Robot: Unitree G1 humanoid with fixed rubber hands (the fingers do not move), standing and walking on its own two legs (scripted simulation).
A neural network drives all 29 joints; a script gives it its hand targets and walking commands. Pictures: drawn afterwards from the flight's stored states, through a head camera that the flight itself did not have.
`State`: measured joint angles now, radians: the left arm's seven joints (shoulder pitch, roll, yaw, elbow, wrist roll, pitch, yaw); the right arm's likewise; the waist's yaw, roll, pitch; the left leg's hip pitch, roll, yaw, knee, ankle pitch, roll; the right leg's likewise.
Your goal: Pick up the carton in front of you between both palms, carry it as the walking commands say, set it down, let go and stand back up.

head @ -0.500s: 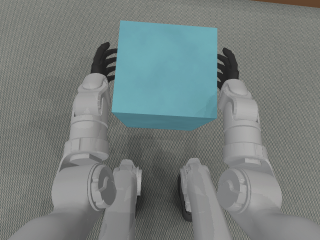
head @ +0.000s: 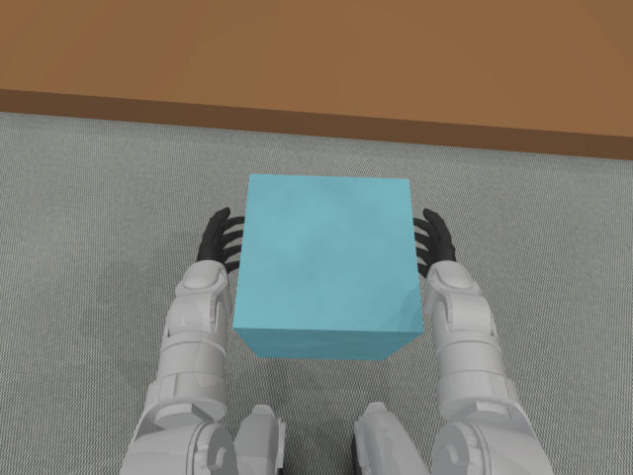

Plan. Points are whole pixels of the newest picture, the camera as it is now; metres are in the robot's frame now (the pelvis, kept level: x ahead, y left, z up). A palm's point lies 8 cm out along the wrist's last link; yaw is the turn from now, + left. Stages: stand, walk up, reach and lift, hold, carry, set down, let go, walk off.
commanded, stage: reach and lift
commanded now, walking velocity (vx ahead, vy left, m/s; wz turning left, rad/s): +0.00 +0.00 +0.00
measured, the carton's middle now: (324, 278) +0.39 -0.01 -0.10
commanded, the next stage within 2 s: hold in 1.48 s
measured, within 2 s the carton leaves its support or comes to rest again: neither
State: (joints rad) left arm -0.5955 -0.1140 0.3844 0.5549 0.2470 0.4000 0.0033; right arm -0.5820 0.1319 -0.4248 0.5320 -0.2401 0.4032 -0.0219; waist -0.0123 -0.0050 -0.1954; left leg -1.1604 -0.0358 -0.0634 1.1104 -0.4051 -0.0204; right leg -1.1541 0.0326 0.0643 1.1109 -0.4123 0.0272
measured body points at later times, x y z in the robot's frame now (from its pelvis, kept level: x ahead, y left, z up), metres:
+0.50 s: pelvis +0.04 +0.00 +0.09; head +0.02 +0.00 +0.54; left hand +0.35 +0.15 +0.11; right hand +0.35 -0.15 +0.11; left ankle +0.06 +0.13 -0.64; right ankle +0.05 -0.13 -0.64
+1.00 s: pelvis +0.03 +0.00 +0.10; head +0.02 +0.00 +0.55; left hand +0.34 +0.15 +0.12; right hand +0.34 -0.15 +0.12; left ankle +0.06 +0.13 -0.64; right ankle +0.05 -0.13 -0.64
